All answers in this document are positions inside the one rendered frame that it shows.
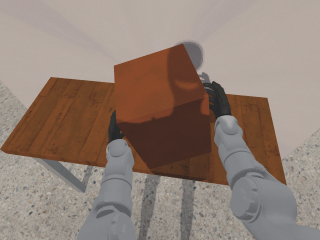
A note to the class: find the robot left upper arm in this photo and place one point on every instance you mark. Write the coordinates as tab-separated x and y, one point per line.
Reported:
113	226

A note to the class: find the carton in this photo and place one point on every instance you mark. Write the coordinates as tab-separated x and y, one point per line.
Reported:
162	107

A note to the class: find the robot right upper arm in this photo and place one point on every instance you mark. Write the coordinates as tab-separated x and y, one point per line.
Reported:
268	210

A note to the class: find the robot left hand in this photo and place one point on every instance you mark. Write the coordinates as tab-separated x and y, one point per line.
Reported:
114	130

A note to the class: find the robot right hand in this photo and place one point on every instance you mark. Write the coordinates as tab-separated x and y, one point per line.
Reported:
221	106

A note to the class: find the left robot forearm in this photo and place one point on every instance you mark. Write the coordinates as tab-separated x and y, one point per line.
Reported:
116	184

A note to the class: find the table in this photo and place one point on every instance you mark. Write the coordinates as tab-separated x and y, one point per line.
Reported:
69	122

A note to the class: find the right robot forearm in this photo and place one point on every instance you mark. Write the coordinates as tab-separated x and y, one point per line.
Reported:
236	157

